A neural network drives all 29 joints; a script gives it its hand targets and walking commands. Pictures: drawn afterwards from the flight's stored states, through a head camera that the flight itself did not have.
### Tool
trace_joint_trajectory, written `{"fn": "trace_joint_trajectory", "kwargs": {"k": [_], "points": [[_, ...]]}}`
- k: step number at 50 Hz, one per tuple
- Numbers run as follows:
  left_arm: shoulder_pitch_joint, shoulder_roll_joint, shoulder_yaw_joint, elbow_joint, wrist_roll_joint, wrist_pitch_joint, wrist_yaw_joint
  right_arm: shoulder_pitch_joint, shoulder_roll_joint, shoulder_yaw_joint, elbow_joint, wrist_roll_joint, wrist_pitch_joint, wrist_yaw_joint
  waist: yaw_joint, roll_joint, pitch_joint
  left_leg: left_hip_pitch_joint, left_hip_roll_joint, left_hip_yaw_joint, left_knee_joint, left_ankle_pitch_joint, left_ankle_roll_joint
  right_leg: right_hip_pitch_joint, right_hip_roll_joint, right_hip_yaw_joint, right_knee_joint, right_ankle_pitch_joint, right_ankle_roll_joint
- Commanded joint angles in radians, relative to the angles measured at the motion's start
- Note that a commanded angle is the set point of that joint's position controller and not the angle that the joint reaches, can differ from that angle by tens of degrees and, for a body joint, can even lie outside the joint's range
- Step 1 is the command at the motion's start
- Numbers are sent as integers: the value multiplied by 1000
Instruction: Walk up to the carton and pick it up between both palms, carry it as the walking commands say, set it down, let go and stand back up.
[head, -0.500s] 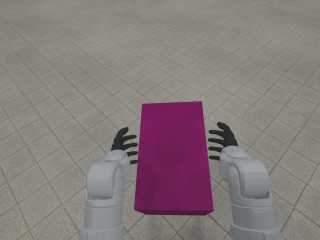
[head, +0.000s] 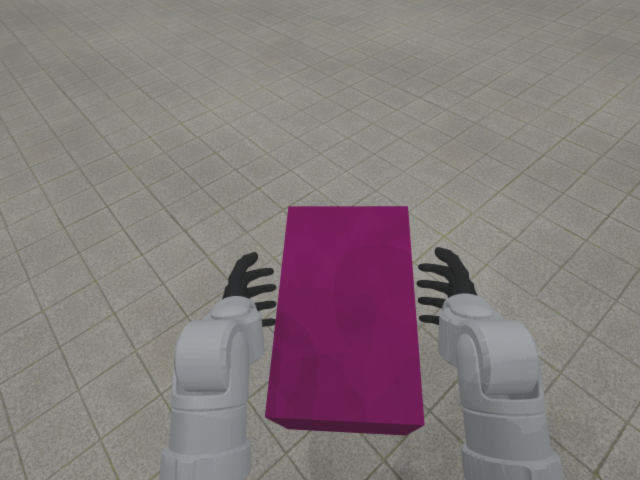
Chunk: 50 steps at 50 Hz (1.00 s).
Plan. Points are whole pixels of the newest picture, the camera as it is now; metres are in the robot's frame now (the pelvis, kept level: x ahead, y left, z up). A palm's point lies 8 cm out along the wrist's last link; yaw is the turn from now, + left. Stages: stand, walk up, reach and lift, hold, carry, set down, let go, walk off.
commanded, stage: carry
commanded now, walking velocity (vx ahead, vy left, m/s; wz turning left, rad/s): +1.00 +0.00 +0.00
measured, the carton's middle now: (346, 320) +0.33 +0.00 -0.02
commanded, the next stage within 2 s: none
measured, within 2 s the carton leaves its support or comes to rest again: neither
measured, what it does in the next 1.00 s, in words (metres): walks ahead: right foot, then left foot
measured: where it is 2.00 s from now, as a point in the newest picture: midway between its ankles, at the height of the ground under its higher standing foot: (334, 134)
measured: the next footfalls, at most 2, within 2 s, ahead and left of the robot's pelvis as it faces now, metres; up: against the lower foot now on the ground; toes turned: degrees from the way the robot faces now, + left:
right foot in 0.12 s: +0.18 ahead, -0.14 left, +0.00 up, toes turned -7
left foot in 0.46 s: +0.60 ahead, +0.15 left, +0.00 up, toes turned +1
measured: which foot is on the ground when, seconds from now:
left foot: down 0.00-0.16, up 0.18-0.44, down 0.46-0.80, up 0.82-1.00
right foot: up 0.00-0.10, down 0.12-0.48, up 0.50-0.74, down 0.76-1.00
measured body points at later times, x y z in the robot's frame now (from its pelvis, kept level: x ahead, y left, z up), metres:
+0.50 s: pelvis +0.45 +0.03 -0.04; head +0.45 +0.03 +0.41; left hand +0.75 +0.15 +0.05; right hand +0.74 -0.11 +0.05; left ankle +0.57 +0.15 -0.74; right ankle +0.18 -0.12 -0.68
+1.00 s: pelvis +0.92 +0.02 -0.01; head +0.95 +0.01 +0.44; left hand +1.22 +0.16 +0.07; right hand +1.24 -0.09 +0.07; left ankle +1.00 +0.16 -0.71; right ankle +0.74 -0.13 -0.73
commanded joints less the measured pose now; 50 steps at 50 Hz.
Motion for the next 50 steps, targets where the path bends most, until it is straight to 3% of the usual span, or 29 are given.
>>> {"fn": "trace_joint_trajectory", "kwargs": {"k": [1, 2, 4, 5, 6, 7, 8, 9, 11, 15, 16, 19, 21, 22, 23, 24, 26, 28, 35, 36, 37, 38, 39, 40, 41, 43, 45, 47, 50], "points": [[-490, -1085, -486, -168, -310, -61, -217, -368, 1079, 402, -146, 331, -71, 184, -50, 110, -182, 412, 279, -207, -149, 656, 140, -266, 92, -63, -235, 17, -30], [-404, -1085, -485, -119, -298, -68, -216, -349, 1034, 401, -158, 327, -80, 183, -46, 219, -228, 467, 264, -144, -94, 785, 131, -235, 91, -81, -312, 36, -31], [-399, -1081, -490, -141, -302, -72, -213, -325, 1041, 424, -174, 325, -81, 184, -17, 172, -277, 286, 196, 11, 25, 1206, 67, 126, 151, -152, -437, 150, -57], [-428, -1078, -477, -155, -293, -75, -217, -383, 1034, 446, -197, 341, -76, 187, -4, 114, -325, 71, 193, 52, 139, 1095, 57, 438, 174, -191, -504, 258, -51], [-335, -1037, -425, -129, -257, -67, -213, -396, 1018, 449, -196, 328, -72, 179, 59, -61, -457, -187, 119, 140, 481, 920, -8, 858, 31, -41, -532, 281, -102], [-344, -1055, -434, -84, -264, -72, -206, -400, 999, 448, -213, 324, -68, 181, 75, -287, -463, -531, 16, 123, 869, 392, -26, 1060, -263, 395, -605, 245, -234], [-403, -1101, -430, -109, -248, -90, -201, -497, 1055, 488, -251, 370, -76, 188, 63, -371, -437, -782, -44, 43, 1021, -56, -52, 1156, -342, 583, -569, 721, -341], [-337, -1075, -415, -112, -249, -88, -199, -419, 1059, 481, -229, 373, -73, 184, 55, -263, -410, -840, -3, -32, 1077, -78, -34, 1105, -358, 572, -549, 828, -350], [-391, -1093, -437, -174, -290, -97, -222, -424, 1109, 491, -240, 368, -90, 191, 38, -69, -339, -858, 98, -59, 863, 12, -15, 1036, -290, 350, -601, 656, -218], [-453, -1063, -448, -184, -299, -87, -226, -405, 1112, 464, -175, 324, -90, 180, 17, -139, -198, -548, 101, 132, 421, 188, -51, 613, -199, 28, -745, 458, -158], [-395, -1059, -458, -169, -297, -79, -225, -345, 1081, 444, -173, 313, -91, 177, 7, -104, -157, -449, 107, 142, 298, 228, -32, 531, -177, -21, -773, 489, -138], [-371, -1052, -484, -187, -305, -67, -225, -334, 1072, 465, -217, 306, -83, 175, -4, -286, -237, -238, -4, 288, 177, 297, -20, 583, -144, -87, -667, 866, -104], [-358, -1047, -470, -177, -286, -65, -226, -384, 1052, 463, -226, 323, -82, 174, -33, -199, -367, 97, -62, 262, 160, 169, -1, 476, -80, -145, -257, 938, -52], [-367, -1024, -458, -167, -272, -60, -222, -432, 1045, 481, -240, 337, -76, 175, -45, -137, -389, 212, -55, 216, 172, 67, 29, 347, -54, -127, -62, 915, -58], [-371, -998, -473, -190, -268, -64, -220, -418, 1007, 459, -215, 337, -76, 178, -46, 69, -417, 301, 153, -158, 65, -277, 73, 134, 27, -95, 225, 640, -44], [-371, -1020, -467, -126, -244, -33, -215, -432, 1016, 458, -154, 345, -56, 184, -34, 244, -243, 229, 305, -605, -190, -131, 174, -110, 200, -12, 377, -8, -38], [-355, -1027, -463, -101, -232, -34, -219, -456, 1042, 457, -148, 365, -48, 202, -31, 293, -343, 369, 315, -479, -33, 196, 158, -240, 88, 138, 449, 7, -95], [-489, -1114, -499, -186, -296, -57, -239, -463, 1152, 465, -134, 374, -67, 219, -36, 136, -275, 206, 292, -337, -24, 333, 138, -206, 1, 163, 295, 39, -78], [-382, -1067, -463, -121, -281, -72, -232, -327, 1044, 423, -135, 315, -74, 191, -32, 178, -219, 142, 287, -56, -157, 335, 99, 24, 49, -29, -469, 91, -36], [-390, -1078, -463, -166, -296, -88, -231, -376, 1060, 459, -195, 342, -91, 194, -21, 82, -258, 146, 284, -80, -106, 443, 98, 126, 90, -87, -543, 201, -38], [-455, -1126, -486, -177, -307, -89, -231, -419, 1081, 469, -218, 345, -86, 191, -7, 76, -321, 71, 204, 85, 27, 617, 33, 392, 96, -146, -546, 320, -25], [-387, -1097, -460, -153, -302, -82, -235, -437, 1069, 480, -229, 344, -81, 188, 22, -30, -411, -59, 152, 137, 297, 724, -15, 649, 45, -51, -552, 347, -63], [-337, -1070, -438, -123, -279, -79, -230, -447, 1050, 500, -240, 335, -71, 181, 62, -334, -447, -344, 81, 195, 647, 562, -55, 874, -196, 283, -653, 163, -130], [-369, -1071, -426, -90, -270, -77, -217, -432, 1043, 483, -212, 335, -62, 180, 43, -426, -409, -675, -41, 141, 851, 9, -56, 1068, -307, 571, -636, 620, -272], [-386, -1062, -407, -101, -272, -76, -214, -424, 1074, 482, -171, 348, -52, 178, 37, -417, -360, -822, 2, 40, 912, -103, -36, 1105, -304, 523, -539, 884, -282], [-334, -1087, -434, -111, -287, -75, -230, -421, 1090, 500, -243, 363, -74, 182, 40, -129, -360, -880, 86, -32, 761, -55, -32, 1130, -294, 394, -535, 907, -212], [-441, -1109, -466, -219, -308, -90, -226, -426, 1126, 485, -256, 371, -88, 190, 33, -61, -287, -779, 123, 23, 507, -54, -48, 982, -277, 274, -582, 969, -153], [-492, -1112, -496, -243, -304, -83, -224, -417, 1125, 457, -224, 361, -89, 194, 18, -107, -240, -541, 92, 132, 181, 35, -37, 744, -216, 115, -629, 766, -134], [-374, -1072, -492, -174, -302, -75, -221, -310, 1104, 461, -185, 313, -79, 183, -23, -279, -398, -10, -43, 292, 34, 300, -26, 556, -99, -85, -402, 1008, -68]]}}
